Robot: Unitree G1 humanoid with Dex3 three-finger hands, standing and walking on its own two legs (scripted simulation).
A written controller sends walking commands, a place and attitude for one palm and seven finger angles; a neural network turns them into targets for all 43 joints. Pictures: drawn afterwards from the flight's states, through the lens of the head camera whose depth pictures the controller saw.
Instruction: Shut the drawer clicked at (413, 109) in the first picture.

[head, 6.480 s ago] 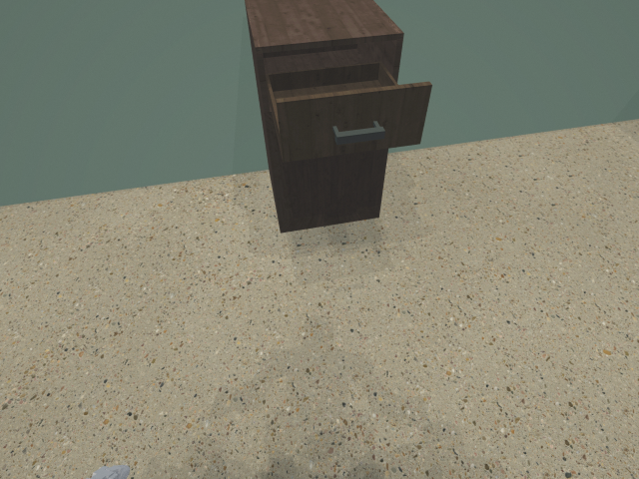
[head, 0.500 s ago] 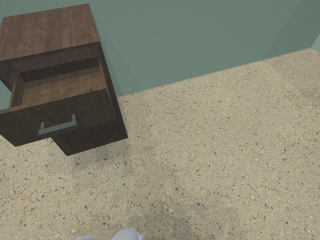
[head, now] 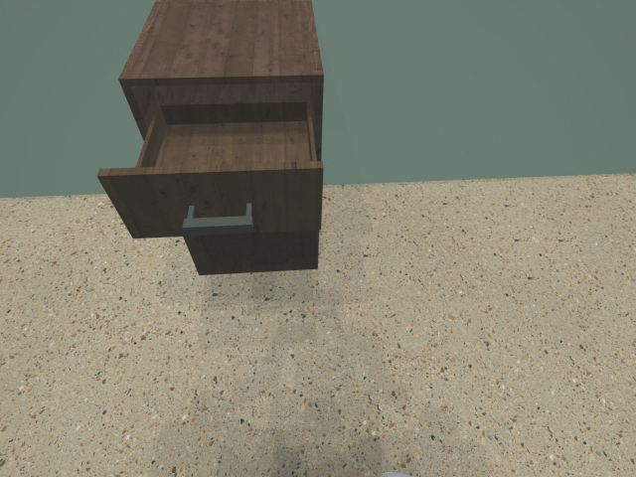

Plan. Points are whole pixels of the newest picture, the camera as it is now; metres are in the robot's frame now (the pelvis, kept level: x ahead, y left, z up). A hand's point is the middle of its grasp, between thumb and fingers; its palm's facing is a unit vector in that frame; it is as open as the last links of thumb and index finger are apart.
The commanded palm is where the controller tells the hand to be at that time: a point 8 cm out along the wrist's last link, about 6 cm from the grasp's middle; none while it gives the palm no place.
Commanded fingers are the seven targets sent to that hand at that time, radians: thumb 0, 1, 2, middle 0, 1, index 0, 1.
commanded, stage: turn to face it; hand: left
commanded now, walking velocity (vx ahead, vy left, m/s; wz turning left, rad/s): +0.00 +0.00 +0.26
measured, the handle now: (219, 217) +0.57 +0.23 -0.09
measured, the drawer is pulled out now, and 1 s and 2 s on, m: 0.29 0.29 0.29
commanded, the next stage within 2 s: take the last steps up to it in 0.08 s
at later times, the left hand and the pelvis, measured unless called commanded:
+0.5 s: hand out of the picture -0.05 +0.16 -0.16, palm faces +0.23 -0.95 -0.22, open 7.3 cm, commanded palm none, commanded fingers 0.00 0.90 0.90 -0.20 -0.30 -0.20 -0.30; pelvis +0.00 -0.02 +0.01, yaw +8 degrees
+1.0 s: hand (199, 430) +0.20 +0.20 -0.17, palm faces +0.09 -0.98 -0.19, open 7.4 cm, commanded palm none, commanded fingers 0.00 0.90 0.90 -0.20 -0.30 -0.20 -0.30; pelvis +0.13 +0.00 -0.01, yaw +5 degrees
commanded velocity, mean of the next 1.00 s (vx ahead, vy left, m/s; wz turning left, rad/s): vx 0.25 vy -0.04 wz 0.04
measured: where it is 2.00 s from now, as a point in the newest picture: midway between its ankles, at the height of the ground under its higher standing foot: (328, 453)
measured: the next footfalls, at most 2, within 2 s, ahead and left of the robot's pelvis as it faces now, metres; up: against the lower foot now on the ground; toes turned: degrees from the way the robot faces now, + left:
right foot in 0.12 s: +0.04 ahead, -0.12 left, +0.00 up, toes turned +0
left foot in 0.58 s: +0.03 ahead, +0.13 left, +0.00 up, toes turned +13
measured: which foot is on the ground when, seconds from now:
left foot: down 0.00-0.12, up 0.14-0.56, down 0.58-1.00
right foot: up 0.00-0.10, down 0.12-0.58, up 0.60-1.00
